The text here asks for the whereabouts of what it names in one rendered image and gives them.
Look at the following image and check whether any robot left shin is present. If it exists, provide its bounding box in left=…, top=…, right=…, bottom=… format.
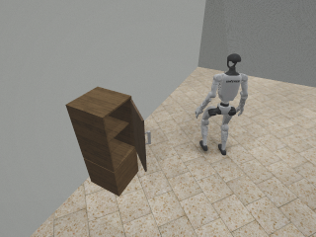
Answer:
left=200, top=119, right=208, bottom=146

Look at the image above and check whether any robot right thigh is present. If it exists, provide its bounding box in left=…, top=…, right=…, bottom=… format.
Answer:
left=220, top=105, right=236, bottom=132

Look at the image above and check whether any handle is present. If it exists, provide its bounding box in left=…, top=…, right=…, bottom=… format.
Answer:
left=144, top=130, right=151, bottom=144

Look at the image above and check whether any robot left upper arm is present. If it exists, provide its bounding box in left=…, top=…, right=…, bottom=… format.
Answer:
left=210, top=73, right=224, bottom=99

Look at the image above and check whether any robot right hand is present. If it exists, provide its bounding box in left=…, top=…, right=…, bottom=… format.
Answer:
left=236, top=106, right=244, bottom=117

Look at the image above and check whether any robot right upper arm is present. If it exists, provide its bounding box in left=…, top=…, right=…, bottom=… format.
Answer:
left=240, top=73, right=248, bottom=97

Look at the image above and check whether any robot left hand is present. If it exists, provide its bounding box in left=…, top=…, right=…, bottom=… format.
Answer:
left=195, top=107, right=203, bottom=118

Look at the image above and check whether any cupboard door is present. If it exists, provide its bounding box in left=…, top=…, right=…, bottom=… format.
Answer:
left=130, top=100, right=147, bottom=172

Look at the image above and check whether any left robot forearm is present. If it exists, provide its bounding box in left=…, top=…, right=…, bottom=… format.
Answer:
left=199, top=92, right=212, bottom=110

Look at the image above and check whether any right robot forearm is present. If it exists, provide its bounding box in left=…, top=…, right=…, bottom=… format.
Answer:
left=239, top=96, right=248, bottom=108

